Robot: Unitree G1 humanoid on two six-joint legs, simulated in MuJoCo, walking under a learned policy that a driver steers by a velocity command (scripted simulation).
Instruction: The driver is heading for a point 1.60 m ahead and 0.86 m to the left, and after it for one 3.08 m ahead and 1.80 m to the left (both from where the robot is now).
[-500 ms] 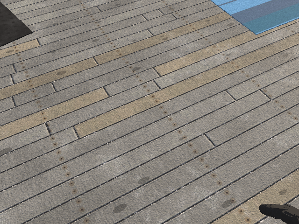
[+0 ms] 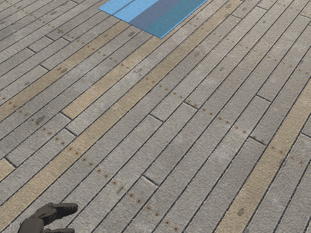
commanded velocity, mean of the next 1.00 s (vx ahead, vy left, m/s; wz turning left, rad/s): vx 0.50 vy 0.00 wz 0.44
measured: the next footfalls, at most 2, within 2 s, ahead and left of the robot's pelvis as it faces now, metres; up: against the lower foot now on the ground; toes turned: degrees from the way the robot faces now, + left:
left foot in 0.54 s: +0.43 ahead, +0.17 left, +0.00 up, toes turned +18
right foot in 1.00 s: +0.77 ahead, +0.09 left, +0.00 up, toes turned +35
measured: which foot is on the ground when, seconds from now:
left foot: down 0.00-0.00, up 0.02-0.52, down 0.54-1.00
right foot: down 0.00-0.54, up 0.56-0.98, down 1.00-1.00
